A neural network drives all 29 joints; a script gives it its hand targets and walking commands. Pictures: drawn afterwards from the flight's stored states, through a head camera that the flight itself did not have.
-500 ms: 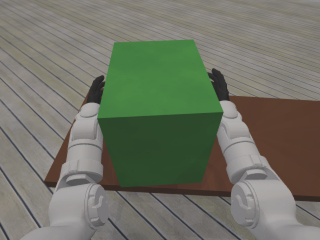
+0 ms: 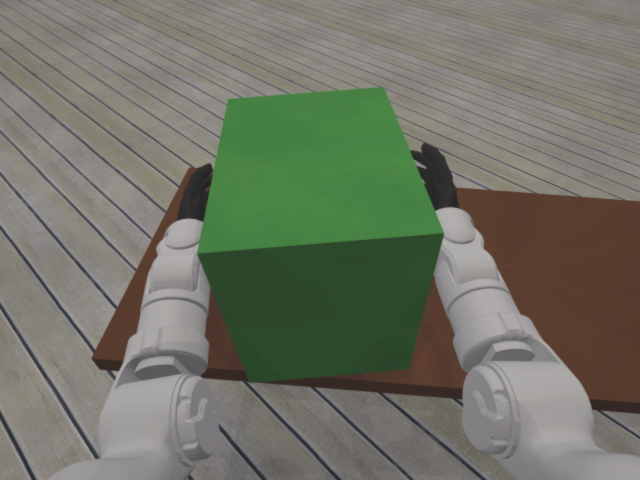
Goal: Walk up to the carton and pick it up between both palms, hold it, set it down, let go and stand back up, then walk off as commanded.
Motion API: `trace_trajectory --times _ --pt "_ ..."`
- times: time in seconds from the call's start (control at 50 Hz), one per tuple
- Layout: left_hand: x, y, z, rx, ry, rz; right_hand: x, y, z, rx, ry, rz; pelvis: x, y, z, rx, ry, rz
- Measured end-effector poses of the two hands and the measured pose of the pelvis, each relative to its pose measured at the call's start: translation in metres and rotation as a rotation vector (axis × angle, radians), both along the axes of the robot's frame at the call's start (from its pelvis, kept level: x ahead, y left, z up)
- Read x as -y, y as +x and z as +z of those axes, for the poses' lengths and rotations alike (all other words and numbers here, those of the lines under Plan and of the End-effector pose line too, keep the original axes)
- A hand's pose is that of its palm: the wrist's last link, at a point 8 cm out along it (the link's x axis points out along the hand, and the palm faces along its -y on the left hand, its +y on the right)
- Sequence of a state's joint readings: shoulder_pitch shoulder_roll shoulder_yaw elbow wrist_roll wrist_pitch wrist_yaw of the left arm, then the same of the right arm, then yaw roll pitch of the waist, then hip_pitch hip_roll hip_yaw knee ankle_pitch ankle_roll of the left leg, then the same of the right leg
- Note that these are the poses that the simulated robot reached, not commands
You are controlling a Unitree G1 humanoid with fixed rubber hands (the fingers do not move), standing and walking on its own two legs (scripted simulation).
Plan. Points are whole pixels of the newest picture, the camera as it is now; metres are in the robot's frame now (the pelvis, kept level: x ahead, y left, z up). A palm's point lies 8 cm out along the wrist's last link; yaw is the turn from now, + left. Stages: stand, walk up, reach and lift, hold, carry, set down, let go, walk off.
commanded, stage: set down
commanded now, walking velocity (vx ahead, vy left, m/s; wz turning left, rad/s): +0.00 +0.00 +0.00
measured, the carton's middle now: (317, 232) +0.41 +0.07 +0.10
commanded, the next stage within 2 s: none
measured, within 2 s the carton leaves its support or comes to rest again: rests again in 1.36 s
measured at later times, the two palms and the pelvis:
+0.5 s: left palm (202, 235) +0.38 +0.22 +0.10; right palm (435, 212) +0.43 -0.09 +0.14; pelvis +0.01 +0.00 +0.00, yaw +0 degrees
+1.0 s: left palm (210, 240) +0.40 +0.22 +0.07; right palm (427, 218) +0.45 -0.09 +0.11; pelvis +0.02 -0.01 +0.00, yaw +0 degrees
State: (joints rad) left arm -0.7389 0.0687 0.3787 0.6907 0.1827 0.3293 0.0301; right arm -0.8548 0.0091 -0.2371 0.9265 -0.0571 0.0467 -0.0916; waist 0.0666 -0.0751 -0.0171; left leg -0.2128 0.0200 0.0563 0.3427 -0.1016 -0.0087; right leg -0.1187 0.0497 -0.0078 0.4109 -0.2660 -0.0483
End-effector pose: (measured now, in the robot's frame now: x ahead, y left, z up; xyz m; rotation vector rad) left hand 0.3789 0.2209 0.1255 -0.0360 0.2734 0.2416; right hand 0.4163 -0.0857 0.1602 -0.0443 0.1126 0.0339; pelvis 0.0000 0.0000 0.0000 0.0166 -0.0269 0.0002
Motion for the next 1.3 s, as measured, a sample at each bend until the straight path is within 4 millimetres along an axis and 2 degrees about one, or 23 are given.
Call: trace_trajectory --times 0.44,1.12,1.3 --pt "0.002 0.004 -0.020 -0.034 -0.005 0.023 0.001 0.012 -0.016 -0.035 -0.028 0.032 0.003 0.009 0.000 -0.013 0.004 0.000" --pt "0.004 0.029 -0.064 -0.065 -0.001 0.049 0.002 0.043 -0.064 -0.079 -0.054 0.056 0.006 0.026 -0.001 -0.131 0.007 0.003" --pt "0.004 0.035 -0.066 -0.041 0.017 0.051 0.004 0.047 -0.073 -0.062 -0.045 0.058 0.006 0.028 -0.001 -0.154 0.008 0.003"
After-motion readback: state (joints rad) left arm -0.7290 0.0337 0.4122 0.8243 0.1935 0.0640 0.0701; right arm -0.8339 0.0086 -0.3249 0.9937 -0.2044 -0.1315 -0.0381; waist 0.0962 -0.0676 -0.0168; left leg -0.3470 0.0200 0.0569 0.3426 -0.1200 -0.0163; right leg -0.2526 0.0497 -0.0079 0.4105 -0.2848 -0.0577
